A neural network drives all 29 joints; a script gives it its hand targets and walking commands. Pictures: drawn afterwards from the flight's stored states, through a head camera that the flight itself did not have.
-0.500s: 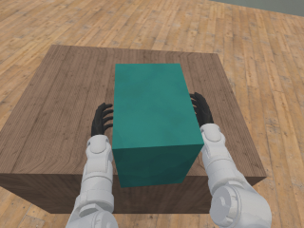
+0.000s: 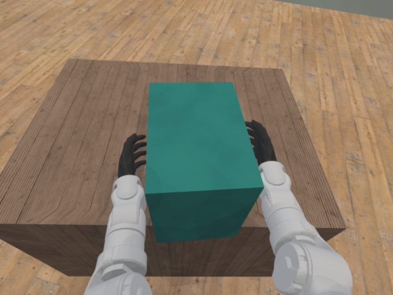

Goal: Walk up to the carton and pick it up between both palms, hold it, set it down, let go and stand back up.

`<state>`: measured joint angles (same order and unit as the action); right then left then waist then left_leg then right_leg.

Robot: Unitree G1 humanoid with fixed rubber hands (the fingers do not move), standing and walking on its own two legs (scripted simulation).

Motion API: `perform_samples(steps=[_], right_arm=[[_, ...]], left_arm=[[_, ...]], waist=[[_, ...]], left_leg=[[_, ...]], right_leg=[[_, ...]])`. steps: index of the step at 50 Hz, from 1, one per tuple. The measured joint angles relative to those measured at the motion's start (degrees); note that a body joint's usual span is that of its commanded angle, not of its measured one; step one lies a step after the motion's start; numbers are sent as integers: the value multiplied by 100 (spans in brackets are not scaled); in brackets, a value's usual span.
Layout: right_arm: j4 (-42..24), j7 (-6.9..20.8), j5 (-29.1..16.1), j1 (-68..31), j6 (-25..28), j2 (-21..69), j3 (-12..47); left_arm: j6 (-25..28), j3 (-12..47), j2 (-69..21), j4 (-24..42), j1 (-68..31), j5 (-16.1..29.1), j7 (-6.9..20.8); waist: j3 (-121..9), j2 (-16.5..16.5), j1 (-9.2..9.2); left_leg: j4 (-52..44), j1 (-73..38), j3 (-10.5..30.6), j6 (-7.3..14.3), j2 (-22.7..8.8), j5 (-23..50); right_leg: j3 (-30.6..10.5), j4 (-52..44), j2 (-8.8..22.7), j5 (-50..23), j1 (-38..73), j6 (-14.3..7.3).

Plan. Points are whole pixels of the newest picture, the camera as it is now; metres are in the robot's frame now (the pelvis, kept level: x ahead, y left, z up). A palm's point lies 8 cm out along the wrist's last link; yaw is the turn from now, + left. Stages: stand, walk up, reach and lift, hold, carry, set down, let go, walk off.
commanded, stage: reach and lift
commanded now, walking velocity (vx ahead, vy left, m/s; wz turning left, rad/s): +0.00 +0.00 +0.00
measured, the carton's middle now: (194, 163) +0.43 +0.06 +0.00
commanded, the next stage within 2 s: none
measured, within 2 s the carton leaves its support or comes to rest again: leaves its support in 0.20 s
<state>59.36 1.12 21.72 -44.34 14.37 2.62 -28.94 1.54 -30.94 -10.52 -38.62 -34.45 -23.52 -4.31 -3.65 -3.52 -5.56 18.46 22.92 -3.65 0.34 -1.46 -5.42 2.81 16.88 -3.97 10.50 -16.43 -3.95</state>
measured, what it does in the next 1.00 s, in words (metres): stands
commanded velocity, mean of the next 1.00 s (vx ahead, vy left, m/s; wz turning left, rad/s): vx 0.00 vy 0.00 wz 0.00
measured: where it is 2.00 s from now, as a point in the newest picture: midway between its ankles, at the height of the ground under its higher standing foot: outside the picture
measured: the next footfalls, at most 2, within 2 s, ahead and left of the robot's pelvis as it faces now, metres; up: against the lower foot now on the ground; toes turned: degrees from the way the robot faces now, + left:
none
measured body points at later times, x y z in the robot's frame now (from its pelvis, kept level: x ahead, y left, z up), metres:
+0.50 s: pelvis -0.02 +0.00 +0.00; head +0.02 +0.03 +0.45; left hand +0.37 +0.20 +0.05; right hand +0.42 -0.09 +0.09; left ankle +0.03 +0.11 -0.75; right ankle -0.03 -0.07 -0.75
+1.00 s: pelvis -0.02 +0.01 +0.00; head -0.05 +0.04 +0.45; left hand +0.36 +0.19 +0.12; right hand +0.40 -0.10 +0.15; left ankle +0.03 +0.11 -0.75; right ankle -0.03 -0.07 -0.75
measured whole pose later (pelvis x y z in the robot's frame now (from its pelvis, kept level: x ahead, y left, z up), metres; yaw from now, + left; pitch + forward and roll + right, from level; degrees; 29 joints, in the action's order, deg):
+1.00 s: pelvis -0.02 +0.01 +0.00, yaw +1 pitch -2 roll +0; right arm 57.4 -3.8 8.4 -46.4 2.6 0.2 -17.5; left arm -17.0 -24.1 -6.4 -33.6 -38.8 -19.5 -4.5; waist -2.1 -3.7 -1.7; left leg 16.5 11.0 -3.2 1.1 -0.6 -4.0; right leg 4.6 15.0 -3.0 9.6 -4.1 -3.3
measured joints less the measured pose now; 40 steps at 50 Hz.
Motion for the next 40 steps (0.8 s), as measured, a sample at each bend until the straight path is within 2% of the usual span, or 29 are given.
perform_samples(steps=[13,21,28,35,40], right_arm=[[348,-233,-82,-142,459,-96,280],[550,-373,-280,-315,597,-202,478],[632,-420,-572,-395,137,-255,629],[354,-396,-903,-342,-259,-243,691],[184,-395,-1052,-391,-544,-286,726]], left_arm=[[288,151,146,-142,1,209,-130],[410,226,261,-366,-159,363,-226],[-188,387,367,-366,-273,449,-237],[-824,748,488,-58,-386,817,-282],[-1196,826,525,33,-606,767,-294]], waist=[[-101,44,109],[-200,30,136],[-110,-38,171],[-155,-8,238],[-153,62,284]], left_leg=[[24,191,77,-16,-30,83],[-6,259,78,-8,-44,180],[-95,31,66,10,-22,257],[-12,16,106,24,-5,253],[-41,-192,120,46,26,249]], right_leg=[[124,-71,-27,-101,-119,-23],[155,-73,-34,-178,-196,-27],[170,-57,-8,-195,-15,-19],[232,20,14,-173,22,-11],[254,-20,41,-168,243,13]])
